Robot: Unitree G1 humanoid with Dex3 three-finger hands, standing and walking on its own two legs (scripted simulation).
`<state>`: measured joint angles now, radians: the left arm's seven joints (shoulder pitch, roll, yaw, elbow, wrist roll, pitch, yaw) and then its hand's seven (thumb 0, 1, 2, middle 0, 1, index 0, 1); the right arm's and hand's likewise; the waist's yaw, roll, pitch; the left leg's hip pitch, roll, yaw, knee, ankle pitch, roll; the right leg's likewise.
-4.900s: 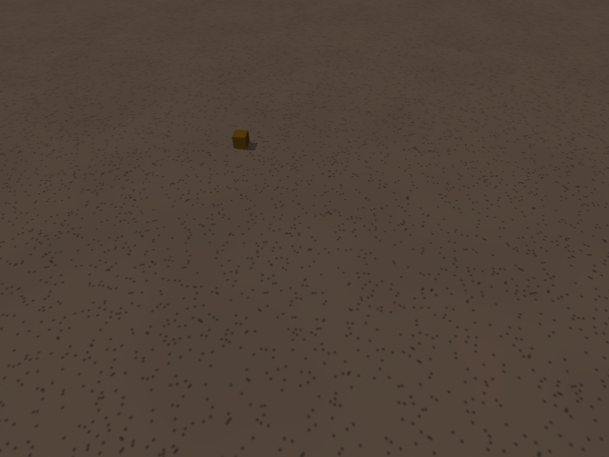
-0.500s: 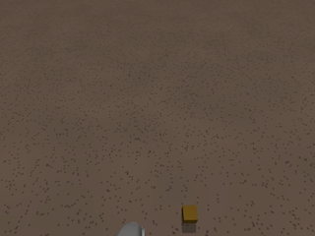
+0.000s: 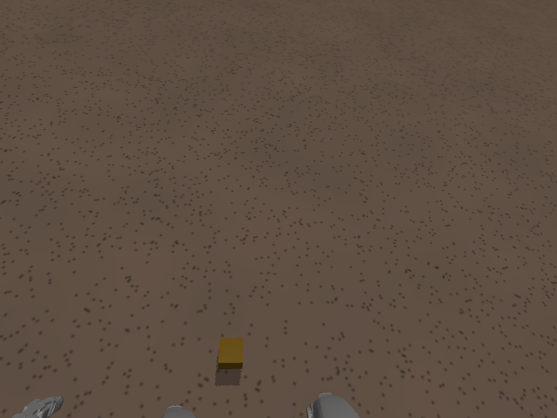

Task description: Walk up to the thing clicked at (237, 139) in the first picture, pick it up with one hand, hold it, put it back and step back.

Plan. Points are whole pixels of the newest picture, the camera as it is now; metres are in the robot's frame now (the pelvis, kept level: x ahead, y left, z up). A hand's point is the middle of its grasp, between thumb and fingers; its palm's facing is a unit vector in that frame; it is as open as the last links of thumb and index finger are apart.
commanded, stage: walk up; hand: left
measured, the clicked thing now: (230, 353) +0.41 +0.07 -0.69
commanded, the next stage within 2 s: none
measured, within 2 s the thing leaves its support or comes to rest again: neither
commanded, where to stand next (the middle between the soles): +0.08 -0.26 m, yaw +6 degrees
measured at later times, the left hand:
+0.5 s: hand out of the picture +0.04 +0.07 -0.14, palm faces -0.04 -0.95 -0.32, open 7.4 cm
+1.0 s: hand out of the picture -0.07 -0.04 -0.08, palm faces +0.05 -0.85 -0.53, open 7.4 cm
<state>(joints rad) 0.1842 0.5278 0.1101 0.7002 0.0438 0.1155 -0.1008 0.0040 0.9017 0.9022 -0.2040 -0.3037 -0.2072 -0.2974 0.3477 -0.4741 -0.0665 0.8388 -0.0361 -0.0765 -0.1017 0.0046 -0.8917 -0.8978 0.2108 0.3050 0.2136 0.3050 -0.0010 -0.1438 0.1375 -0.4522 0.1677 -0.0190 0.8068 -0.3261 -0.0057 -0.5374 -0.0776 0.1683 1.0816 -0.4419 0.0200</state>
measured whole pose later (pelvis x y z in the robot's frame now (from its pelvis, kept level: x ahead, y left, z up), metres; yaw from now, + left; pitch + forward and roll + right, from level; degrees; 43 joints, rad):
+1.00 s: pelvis -0.01 -0.34 +0.03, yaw +4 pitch -2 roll +0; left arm 0.43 0.38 0.06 0.93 0.02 -0.07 0.04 0.00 0.89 0.90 -0.21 -0.30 -0.21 -0.30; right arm 0.22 -0.44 -0.08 0.87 -0.03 0.05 0.04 0.01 -0.90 -0.90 0.20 0.30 0.20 0.30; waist 0.03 0.12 0.12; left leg -0.60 -0.03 -0.14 1.08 -0.23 0.02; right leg -0.19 -0.01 0.00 0.59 -0.37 0.01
